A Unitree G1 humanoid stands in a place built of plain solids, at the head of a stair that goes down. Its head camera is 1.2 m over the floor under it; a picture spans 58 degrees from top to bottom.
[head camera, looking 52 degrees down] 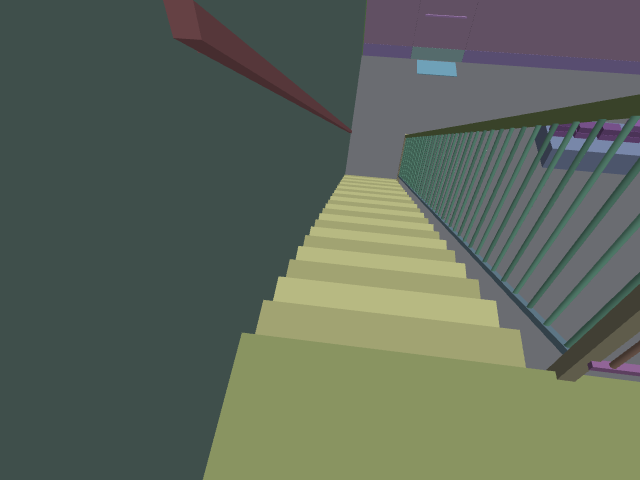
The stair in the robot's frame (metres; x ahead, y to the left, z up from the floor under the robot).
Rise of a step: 0.18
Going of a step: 0.22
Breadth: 0.91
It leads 8 degrees to the right of straight ahead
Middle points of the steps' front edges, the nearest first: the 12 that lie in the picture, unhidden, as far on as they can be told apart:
0.52 -0.22 0.00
0.74 -0.25 -0.18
0.96 -0.27 -0.36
1.18 -0.30 -0.53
1.40 -0.33 -0.71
1.61 -0.36 -0.89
1.83 -0.39 -1.07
2.05 -0.42 -1.25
2.27 -0.45 -1.42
2.49 -0.48 -1.60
2.70 -0.51 -1.78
2.92 -0.54 -1.96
